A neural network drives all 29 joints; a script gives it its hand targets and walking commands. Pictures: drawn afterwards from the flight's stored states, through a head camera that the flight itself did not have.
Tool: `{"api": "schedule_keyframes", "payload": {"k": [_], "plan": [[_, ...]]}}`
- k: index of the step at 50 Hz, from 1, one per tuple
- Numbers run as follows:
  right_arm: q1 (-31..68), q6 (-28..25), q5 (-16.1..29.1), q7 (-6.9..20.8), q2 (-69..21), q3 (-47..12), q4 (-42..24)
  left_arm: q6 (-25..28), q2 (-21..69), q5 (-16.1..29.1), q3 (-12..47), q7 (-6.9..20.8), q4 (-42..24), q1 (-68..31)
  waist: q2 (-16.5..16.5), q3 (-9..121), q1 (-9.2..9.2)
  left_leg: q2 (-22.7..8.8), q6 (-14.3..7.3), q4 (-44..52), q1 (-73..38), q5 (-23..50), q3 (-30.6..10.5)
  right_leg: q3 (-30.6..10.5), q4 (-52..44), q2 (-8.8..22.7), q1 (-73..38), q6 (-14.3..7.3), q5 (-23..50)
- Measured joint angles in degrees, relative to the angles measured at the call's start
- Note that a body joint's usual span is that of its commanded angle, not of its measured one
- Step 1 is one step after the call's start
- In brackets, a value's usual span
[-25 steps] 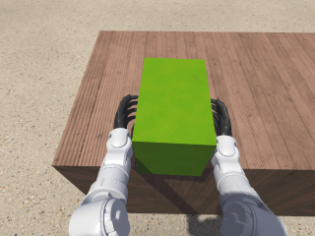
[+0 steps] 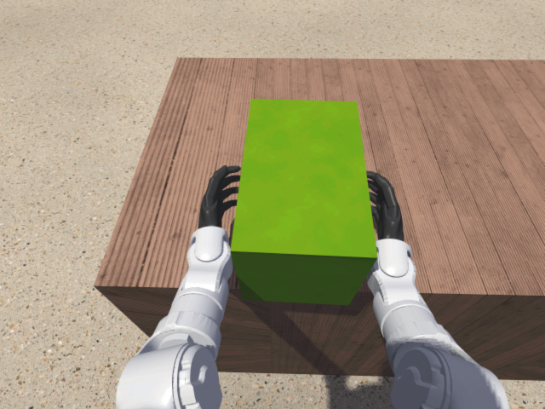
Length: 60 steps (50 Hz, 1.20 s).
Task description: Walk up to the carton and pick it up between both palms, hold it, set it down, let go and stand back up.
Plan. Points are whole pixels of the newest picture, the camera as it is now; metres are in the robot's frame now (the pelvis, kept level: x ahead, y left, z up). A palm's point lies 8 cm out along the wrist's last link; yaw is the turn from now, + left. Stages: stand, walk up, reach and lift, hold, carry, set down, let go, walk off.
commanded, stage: reach and lift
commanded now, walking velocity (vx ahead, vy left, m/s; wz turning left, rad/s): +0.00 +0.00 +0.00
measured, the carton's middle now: (299, 201) +0.45 +0.01 +0.04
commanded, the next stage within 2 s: none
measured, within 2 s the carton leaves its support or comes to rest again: leaves its support in 0.68 s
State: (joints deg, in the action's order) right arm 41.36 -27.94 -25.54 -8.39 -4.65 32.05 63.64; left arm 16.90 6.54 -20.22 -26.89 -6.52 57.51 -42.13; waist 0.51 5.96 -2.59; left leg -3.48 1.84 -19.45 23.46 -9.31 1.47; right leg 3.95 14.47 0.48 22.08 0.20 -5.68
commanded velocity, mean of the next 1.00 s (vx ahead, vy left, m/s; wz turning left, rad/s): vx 0.00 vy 0.00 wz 0.00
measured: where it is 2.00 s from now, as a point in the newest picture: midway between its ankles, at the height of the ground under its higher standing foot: outside the picture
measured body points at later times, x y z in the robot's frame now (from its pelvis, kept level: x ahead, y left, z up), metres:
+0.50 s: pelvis -0.02 -0.01 -0.01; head +0.04 +0.00 +0.44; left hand +0.40 +0.14 +0.04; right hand +0.40 -0.13 +0.04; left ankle -0.01 +0.13 -0.75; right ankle +0.00 -0.12 -0.75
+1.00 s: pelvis -0.02 +0.00 -0.01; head -0.04 +0.00 +0.44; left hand +0.40 +0.14 +0.13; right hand +0.40 -0.13 +0.13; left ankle -0.01 +0.13 -0.75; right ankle +0.00 -0.12 -0.75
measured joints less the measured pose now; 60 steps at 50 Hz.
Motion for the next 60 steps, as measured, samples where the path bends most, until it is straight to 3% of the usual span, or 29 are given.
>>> {"api": "schedule_keyframes", "payload": {"k": [8,27,37,44,48,52,60], "plan": [[1.5,-1.4,2.2,-0.9,1.5,-2.2,3.1,1.2,-0.9,2.0,1.7,-1.2,1.9,-1.0,0.5,1.2,-0.09,-0.4,0.3,0.3,2.3,1.3,0.3,-0.1,0.0,-0.3,2.6,-0.5,1.2],[2.4,4.6,8.0,-1.8,2.8,-9.0,4.1,0.5,-4.0,10.3,6.4,-2.5,9.1,-2.9,-0.4,4.8,-0.49,-0.6,0.2,-2.1,6.5,1.1,1.3,-1.1,4.2,-0.3,8.0,-0.6,0.4],[-0.2,11.9,20.5,-2.4,4.8,-22.3,-1.6,-4.2,-5.5,19.8,15.8,-4.5,4.5,0.9,-2.8,7.3,0.27,-0.5,-0.1,-6.7,7.5,-1.6,0.1,-0.4,7.2,-0.2,7.9,-0.2,-1.8],[0.1,22.6,30.0,-3.4,6.7,-28.9,-8.5,-14.4,-7.3,24.5,20.5,-5.5,-2.0,0.6,-3.8,7.1,1.59,-0.1,-0.3,-9.3,4.4,-3.4,-0.9,0.0,9.3,0.1,4.2,0.2,-3.6],[2.3,29.3,33.4,-4.0,7.8,-30.1,-11.3,-22.6,-8.0,22.8,20.5,-5.8,-6.5,-1.2,-3.5,5.4,2.67,0.2,-0.4,-9.0,0.3,-3.8,-1.3,0.1,8.8,0.2,-0.1,0.4,-3.9],[5.6,34.4,34.6,-4.1,8.4,-29.3,-11.2,-29.9,-7.2,18.5,16.5,-4.9,-8.9,-4.2,-2.1,3.5,3.42,0.4,-0.5,-7.0,-4.6,-3.2,-1.1,-0.4,7.3,0.3,-4.7,0.5,-3.5],[9.7,38.5,34.1,-4.1,7.2,-26.1,-10.4,-38.4,-5.1,8.4,8.7,-1.0,-15.5,-6.5,0.7,-1.9,5.55,0.8,-0.5,-3.4,-13.1,-2.0,-1.4,-0.4,3.4,0.3,-13.4,0.6,-2.2]]}}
